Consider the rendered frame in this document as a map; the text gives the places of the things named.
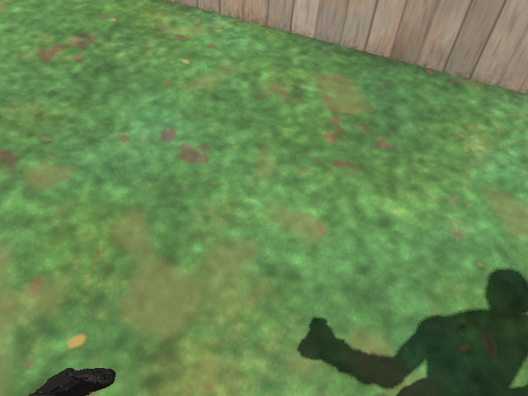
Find robot left hand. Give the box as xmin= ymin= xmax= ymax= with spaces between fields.
xmin=28 ymin=368 xmax=116 ymax=396

